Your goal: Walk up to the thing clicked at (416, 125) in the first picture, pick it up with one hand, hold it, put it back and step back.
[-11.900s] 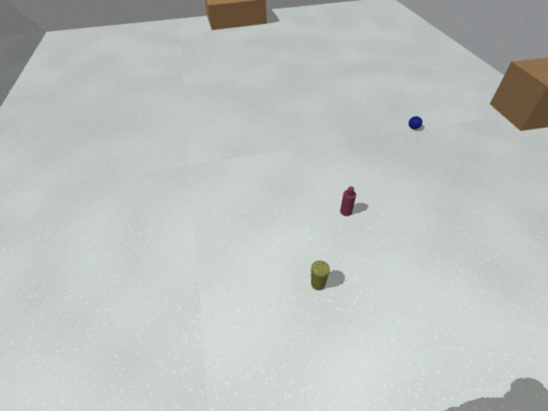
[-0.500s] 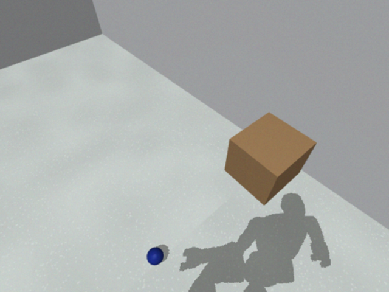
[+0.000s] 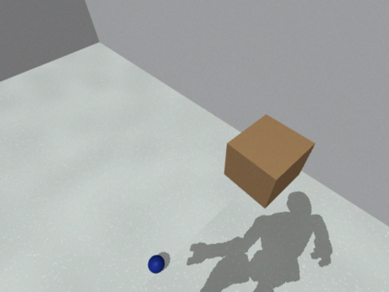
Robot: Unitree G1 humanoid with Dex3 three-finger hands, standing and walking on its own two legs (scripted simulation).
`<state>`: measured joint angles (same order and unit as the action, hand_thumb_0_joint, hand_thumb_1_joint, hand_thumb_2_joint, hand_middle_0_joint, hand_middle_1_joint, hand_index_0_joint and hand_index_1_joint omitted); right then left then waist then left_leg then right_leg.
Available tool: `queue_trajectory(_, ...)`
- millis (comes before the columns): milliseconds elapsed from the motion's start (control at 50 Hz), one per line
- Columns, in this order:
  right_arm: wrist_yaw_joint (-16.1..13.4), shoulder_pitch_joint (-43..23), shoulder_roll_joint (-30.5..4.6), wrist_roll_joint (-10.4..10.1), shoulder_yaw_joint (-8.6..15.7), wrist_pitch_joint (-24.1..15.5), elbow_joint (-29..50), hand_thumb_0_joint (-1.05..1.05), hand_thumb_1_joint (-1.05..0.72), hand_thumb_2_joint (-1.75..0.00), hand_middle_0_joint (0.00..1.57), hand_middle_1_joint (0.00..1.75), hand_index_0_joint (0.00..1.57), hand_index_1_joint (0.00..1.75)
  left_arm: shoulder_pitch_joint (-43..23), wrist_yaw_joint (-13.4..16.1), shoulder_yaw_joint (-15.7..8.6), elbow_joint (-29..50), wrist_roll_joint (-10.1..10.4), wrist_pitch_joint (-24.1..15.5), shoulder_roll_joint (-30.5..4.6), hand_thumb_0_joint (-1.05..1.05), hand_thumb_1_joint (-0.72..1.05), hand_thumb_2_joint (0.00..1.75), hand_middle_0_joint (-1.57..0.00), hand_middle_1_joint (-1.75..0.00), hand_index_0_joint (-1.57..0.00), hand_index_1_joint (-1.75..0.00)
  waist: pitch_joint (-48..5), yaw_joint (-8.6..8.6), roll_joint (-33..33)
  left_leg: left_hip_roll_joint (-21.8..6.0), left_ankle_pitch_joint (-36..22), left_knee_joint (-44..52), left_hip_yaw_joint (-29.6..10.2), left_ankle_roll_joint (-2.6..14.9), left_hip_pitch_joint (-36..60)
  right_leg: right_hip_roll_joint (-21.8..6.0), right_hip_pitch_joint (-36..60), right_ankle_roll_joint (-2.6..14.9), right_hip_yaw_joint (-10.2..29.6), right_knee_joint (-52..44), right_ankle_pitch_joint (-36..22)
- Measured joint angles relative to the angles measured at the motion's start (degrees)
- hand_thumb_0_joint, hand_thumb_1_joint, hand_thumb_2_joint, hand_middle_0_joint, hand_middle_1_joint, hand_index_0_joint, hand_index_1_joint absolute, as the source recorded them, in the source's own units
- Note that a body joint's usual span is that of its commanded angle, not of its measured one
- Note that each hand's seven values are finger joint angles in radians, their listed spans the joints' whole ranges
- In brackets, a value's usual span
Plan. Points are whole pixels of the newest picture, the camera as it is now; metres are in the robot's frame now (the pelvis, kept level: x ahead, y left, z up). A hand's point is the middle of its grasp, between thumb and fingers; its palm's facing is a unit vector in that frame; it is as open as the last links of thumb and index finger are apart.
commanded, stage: walk up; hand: left
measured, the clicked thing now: (156, 264) +0.39 +0.23 -0.74
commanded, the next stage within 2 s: stand in 1.20 s
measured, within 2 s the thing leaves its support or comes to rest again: neither
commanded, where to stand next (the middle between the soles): +0.00 +0.02 m, yaw +1 degrees
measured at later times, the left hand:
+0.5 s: hand out of the picture +0.06 +0.27 -0.15, palm faces -0.01 -0.95 -0.31, open 7.4 cm
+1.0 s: hand out of the picture +0.05 +0.27 -0.15, palm faces -0.02 -0.95 -0.33, open 7.4 cm
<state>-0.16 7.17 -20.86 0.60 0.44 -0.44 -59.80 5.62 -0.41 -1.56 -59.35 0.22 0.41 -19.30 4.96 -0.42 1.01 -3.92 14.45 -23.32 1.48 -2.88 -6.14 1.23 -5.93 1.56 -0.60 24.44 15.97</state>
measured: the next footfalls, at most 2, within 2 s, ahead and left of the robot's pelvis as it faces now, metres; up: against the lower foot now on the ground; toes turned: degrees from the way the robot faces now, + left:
none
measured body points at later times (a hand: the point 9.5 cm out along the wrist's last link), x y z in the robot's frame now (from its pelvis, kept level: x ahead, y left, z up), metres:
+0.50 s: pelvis -0.02 +0.02 +0.01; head -0.01 +0.02 +0.46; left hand +0.06 +0.32 -0.13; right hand +0.06 -0.28 -0.12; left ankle -0.02 +0.15 -0.74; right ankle -0.03 -0.10 -0.74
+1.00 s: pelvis -0.02 +0.02 +0.01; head -0.02 +0.02 +0.46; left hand +0.05 +0.32 -0.13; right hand +0.05 -0.28 -0.13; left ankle -0.02 +0.15 -0.74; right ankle -0.03 -0.10 -0.74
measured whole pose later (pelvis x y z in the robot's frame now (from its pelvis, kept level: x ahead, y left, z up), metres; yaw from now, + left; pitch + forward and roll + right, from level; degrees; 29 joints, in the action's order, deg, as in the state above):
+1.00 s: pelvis -0.02 +0.02 +0.01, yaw -1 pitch -3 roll +0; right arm 0.3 6.6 -19.5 1.0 1.0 -1.0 -65.0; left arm 6.5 -0.6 -1.2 -65.8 -0.5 0.3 -19.2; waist 2.8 -0.3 0.0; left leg -2.2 9.9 -17.6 2.9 -1.2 -5.0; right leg -0.4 -4.9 -0.4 0.7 18.1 10.6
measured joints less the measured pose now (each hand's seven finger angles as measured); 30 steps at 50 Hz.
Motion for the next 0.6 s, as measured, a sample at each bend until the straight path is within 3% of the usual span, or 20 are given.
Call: queue_trajectory(600,0.3,-0.7,1.5,0.5,0.4,-0.4,-4.7,0.00,-0.90,-0.90,0.20,0.30,0.21,0.30,0.9,-0.4,0.0,-6.4,-0.6,0.2,-0.2,0.00,0.90,0.90,-0.20,-0.30,-0.20,-0.30,-1.7,0.33,-1.5,1.4,-4.3,5.9,1.6,1.54,1.8,-1.3,1.7,-1.82,1.5,-6.7,-5.3)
